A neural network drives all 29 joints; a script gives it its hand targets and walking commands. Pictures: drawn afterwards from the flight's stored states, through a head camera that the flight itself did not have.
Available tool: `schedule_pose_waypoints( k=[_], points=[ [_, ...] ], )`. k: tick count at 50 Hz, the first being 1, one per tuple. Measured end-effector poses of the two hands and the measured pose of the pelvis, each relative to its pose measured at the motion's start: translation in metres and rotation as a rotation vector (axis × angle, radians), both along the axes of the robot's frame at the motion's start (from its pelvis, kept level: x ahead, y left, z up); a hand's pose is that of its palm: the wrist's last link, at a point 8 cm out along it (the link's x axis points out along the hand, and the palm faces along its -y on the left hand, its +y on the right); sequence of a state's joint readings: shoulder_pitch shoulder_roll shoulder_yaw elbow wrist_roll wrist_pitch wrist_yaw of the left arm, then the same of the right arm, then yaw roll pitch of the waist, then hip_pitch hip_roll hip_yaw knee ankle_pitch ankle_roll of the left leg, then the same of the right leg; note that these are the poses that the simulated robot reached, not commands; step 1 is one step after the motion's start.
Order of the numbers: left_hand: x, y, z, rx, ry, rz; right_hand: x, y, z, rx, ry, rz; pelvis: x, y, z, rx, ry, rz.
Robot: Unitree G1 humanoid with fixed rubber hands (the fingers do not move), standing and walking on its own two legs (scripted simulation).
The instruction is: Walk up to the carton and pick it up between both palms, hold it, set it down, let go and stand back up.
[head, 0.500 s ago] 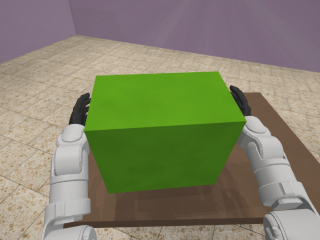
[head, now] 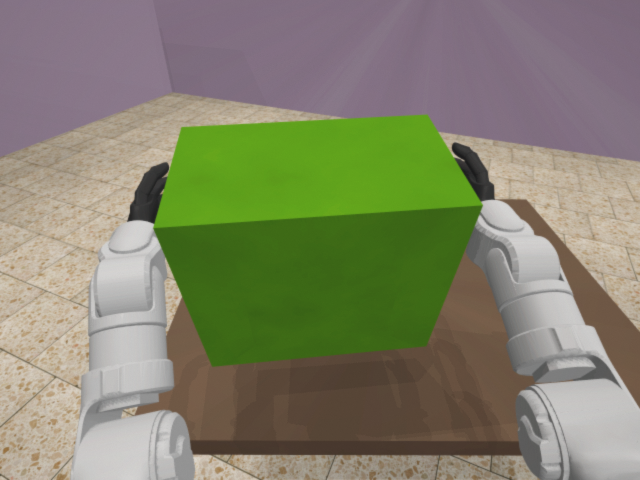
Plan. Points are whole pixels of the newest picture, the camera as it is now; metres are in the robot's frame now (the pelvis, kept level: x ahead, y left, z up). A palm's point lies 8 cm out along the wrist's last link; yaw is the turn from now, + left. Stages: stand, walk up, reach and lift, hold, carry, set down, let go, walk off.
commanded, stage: reach and lift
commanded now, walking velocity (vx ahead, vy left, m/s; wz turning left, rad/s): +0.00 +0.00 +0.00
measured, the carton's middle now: (314, 246) +0.37 +0.02 +0.17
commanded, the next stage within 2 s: hold in 0.28 s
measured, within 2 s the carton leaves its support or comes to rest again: neither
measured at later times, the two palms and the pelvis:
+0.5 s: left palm (164, 238) +0.35 +0.20 +0.21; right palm (488, 215) +0.36 -0.19 +0.23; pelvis +0.00 +0.00 +0.00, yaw -1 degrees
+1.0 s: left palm (155, 226) +0.37 +0.21 +0.22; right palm (479, 204) +0.37 -0.18 +0.24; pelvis +0.01 +0.01 +0.00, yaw -1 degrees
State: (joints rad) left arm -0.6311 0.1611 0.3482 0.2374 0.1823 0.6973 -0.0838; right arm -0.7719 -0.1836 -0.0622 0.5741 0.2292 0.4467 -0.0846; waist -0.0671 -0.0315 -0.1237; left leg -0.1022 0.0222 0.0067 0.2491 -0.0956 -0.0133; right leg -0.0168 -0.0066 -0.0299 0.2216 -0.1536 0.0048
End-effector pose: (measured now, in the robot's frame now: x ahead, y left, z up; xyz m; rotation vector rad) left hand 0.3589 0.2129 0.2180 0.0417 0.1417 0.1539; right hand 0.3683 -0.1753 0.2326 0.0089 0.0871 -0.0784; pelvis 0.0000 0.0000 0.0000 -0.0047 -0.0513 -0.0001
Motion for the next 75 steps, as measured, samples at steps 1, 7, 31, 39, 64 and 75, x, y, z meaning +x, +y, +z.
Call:
schedule_pose_waypoints(
  k=[1,7,31,39,64,75],
  points=[
    [0.001,0.001,-0.001,0.001,0.006,-0.003,0.001,0.001,0.0,0.001,0.005,-0.002,0.0,0.001,0.0,0.0,-0.004,0.001],
    [0.008,0.0,-0.008,0.016,0.028,-0.022,0.001,0.0,-0.008,0.001,0.023,-0.018,0.003,0.007,0.0,-0.001,-0.008,-0.001],
    [-0.007,-0.013,0.003,0.003,0.014,0.005,-0.005,-0.012,0.008,0.014,0.004,0.003,0.0,-0.002,0.0,-0.001,0.007,-0.009],
    [0.001,-0.006,0.014,0.009,0.019,-0.008,0.0,-0.006,0.017,0.007,0.01,-0.004,0.002,-0.001,0.0,-0.001,-0.004,-0.007],
    [-0.012,-0.017,-0.009,0.007,0.02,0.002,-0.011,-0.017,-0.005,0.029,0.007,-0.003,0.001,0.0,0.0,-0.003,-0.002,-0.012],
    [-0.007,-0.01,0.013,0.009,0.018,0.006,-0.004,-0.01,0.013,0.018,0.005,0.005,-0.002,-0.002,0.0,0.0,0.005,-0.016]
  ],
)
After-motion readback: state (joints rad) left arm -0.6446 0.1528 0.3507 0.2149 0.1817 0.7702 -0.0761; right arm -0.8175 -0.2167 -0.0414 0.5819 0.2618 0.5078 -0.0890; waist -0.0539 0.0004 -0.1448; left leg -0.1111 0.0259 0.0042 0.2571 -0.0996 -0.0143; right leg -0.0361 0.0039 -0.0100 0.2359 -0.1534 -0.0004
